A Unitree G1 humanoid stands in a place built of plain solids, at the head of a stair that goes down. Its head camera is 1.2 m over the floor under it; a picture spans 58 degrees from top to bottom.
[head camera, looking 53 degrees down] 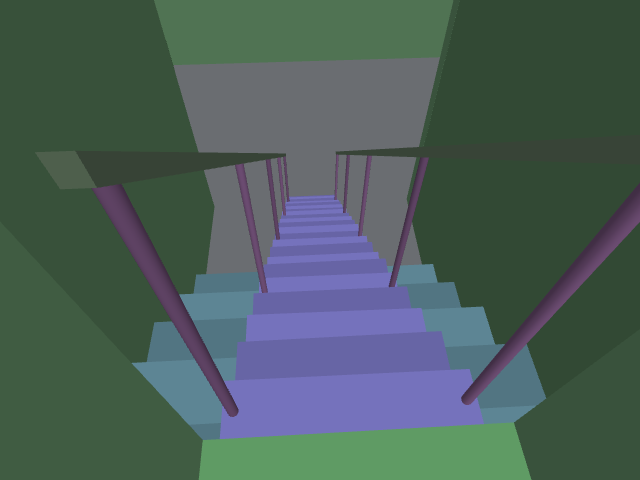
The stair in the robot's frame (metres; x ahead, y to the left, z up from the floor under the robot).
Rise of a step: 0.20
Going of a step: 0.22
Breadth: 0.81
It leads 3 degrees to the left of straight ahead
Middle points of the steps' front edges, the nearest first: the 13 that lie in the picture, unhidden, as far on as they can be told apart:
0.28 -0.10 0.00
0.50 -0.09 -0.21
0.73 -0.08 -0.40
0.94 -0.07 -0.60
1.16 -0.06 -0.78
1.39 -0.04 -0.99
1.61 -0.03 -1.18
1.82 -0.02 -1.39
2.04 -0.01 -1.57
2.26 0.00 -1.77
2.47 0.01 -1.97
2.70 0.03 -2.15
2.93 0.04 -2.35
